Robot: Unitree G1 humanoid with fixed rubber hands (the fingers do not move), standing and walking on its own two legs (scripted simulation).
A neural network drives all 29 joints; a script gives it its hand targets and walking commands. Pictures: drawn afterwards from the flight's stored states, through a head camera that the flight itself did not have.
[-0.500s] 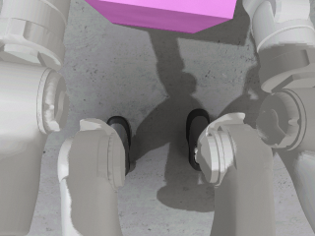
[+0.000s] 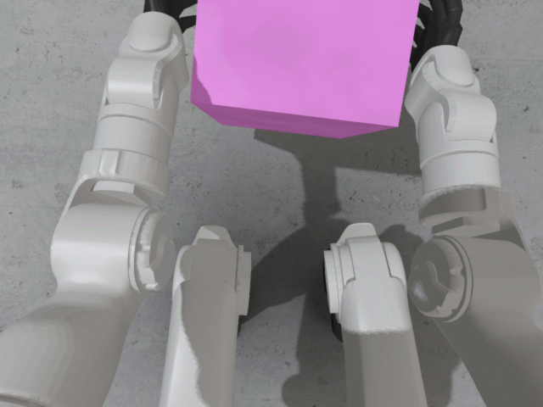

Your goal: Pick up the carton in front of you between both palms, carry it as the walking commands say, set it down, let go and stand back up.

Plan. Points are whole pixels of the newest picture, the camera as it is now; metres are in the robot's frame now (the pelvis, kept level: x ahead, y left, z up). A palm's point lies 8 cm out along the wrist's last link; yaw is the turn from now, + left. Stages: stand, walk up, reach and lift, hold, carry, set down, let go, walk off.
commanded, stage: reach and lift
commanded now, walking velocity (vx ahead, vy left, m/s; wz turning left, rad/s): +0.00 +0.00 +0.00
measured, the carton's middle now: (295, 48) +0.56 -0.01 -0.18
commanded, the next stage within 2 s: none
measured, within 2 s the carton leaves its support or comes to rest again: neither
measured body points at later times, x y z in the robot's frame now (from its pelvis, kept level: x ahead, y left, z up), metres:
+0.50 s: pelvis -0.01 +0.00 +0.11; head +0.27 +0.01 +0.47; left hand +0.52 +0.15 +0.05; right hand +0.50 -0.16 +0.05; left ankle +0.09 +0.13 -0.36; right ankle +0.11 -0.14 -0.36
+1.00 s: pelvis +0.04 +0.00 +0.25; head +0.19 +0.00 +0.67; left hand +0.46 +0.15 +0.21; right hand +0.45 -0.16 +0.21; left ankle +0.09 +0.13 -0.36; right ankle +0.11 -0.14 -0.36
